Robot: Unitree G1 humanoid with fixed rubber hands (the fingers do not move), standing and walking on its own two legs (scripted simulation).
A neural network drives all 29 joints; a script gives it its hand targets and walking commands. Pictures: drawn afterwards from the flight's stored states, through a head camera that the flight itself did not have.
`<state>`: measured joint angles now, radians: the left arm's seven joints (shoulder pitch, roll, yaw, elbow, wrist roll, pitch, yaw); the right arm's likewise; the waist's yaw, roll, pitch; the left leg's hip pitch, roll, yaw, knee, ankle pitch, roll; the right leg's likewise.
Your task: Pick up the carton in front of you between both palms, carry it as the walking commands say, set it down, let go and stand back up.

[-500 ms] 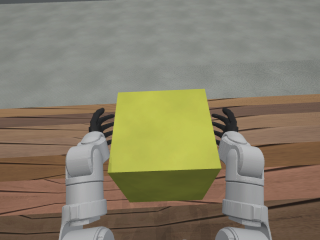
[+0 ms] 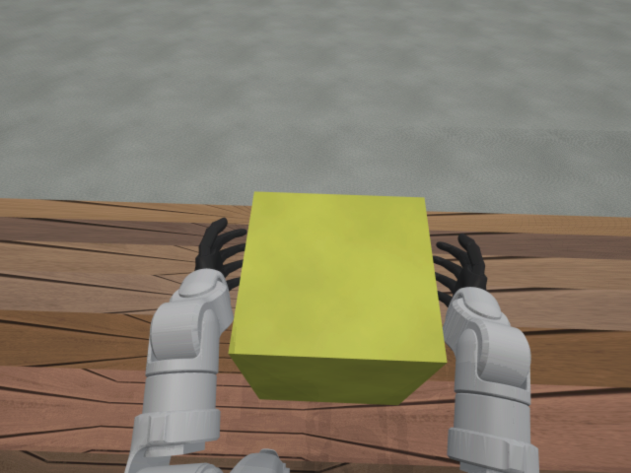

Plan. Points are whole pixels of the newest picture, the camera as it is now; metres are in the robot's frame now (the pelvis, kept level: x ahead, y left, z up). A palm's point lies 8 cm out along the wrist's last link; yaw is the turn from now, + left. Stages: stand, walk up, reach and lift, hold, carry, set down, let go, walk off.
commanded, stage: carry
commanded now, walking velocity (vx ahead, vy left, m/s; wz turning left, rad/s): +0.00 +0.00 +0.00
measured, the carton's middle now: (333, 308) +0.33 +0.02 +0.02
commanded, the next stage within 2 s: none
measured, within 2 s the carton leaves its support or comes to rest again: neither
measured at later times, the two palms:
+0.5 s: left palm (234, 206) +0.56 +0.23 -0.03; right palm (398, 221) +0.55 -0.08 -0.02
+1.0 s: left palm (267, 179) +0.83 +0.24 -0.18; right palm (382, 185) +0.85 -0.07 -0.19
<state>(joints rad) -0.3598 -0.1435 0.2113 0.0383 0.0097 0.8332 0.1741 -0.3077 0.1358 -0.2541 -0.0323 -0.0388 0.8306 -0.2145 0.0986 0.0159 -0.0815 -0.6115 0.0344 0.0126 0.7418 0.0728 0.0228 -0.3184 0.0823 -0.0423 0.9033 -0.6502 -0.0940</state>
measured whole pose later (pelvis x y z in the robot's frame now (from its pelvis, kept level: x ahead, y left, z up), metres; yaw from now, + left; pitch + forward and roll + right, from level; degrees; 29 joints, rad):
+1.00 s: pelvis +0.53 +0.05 -0.22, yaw +2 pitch +4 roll +1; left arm -0.36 -0.13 0.24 0.20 -0.01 0.79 0.17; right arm -0.31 0.16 -0.30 0.15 -0.06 0.77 -0.20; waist 0.09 -0.01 -0.02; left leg -0.74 0.04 -0.06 1.18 -0.27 0.04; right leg -0.42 0.10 -0.10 0.84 -0.49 -0.15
